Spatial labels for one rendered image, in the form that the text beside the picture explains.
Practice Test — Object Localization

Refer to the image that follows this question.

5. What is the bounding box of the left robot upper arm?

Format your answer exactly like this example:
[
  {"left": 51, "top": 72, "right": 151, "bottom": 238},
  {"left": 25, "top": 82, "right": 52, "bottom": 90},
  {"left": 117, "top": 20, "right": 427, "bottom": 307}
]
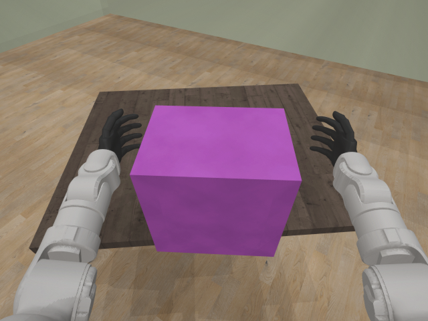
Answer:
[{"left": 0, "top": 259, "right": 97, "bottom": 321}]

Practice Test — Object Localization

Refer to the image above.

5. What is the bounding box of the carton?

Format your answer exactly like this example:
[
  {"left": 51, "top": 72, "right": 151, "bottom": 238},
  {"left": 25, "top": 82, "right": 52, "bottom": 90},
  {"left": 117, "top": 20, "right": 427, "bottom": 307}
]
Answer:
[{"left": 130, "top": 106, "right": 302, "bottom": 257}]

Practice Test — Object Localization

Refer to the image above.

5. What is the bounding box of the right robot hand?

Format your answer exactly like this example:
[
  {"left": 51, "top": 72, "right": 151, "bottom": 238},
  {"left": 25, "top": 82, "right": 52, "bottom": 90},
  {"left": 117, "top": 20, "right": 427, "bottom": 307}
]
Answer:
[{"left": 310, "top": 111, "right": 357, "bottom": 167}]

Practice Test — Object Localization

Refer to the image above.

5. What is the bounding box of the left robot hand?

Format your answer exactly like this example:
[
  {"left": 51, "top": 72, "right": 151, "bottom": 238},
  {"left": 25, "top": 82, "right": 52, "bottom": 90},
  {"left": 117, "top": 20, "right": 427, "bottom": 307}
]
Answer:
[{"left": 98, "top": 109, "right": 142, "bottom": 162}]

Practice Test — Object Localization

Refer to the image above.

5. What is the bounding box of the left robot forearm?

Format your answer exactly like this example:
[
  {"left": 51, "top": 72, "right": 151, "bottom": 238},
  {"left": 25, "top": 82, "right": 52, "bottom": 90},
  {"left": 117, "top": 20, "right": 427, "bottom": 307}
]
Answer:
[{"left": 13, "top": 149, "right": 120, "bottom": 315}]

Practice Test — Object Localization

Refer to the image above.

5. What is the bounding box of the right robot upper arm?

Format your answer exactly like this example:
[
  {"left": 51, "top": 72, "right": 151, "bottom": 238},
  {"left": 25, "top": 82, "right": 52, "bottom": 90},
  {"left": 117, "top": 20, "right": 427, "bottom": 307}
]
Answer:
[{"left": 362, "top": 263, "right": 428, "bottom": 321}]

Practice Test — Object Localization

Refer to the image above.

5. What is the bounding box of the table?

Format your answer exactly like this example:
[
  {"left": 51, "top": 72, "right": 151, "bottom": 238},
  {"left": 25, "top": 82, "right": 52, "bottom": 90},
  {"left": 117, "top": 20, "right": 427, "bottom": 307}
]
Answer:
[{"left": 29, "top": 84, "right": 355, "bottom": 253}]

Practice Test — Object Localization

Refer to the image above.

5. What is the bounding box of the right robot forearm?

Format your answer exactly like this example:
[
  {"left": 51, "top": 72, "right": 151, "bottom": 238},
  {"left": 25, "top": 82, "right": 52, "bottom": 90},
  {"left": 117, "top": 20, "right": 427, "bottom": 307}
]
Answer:
[{"left": 333, "top": 152, "right": 428, "bottom": 266}]

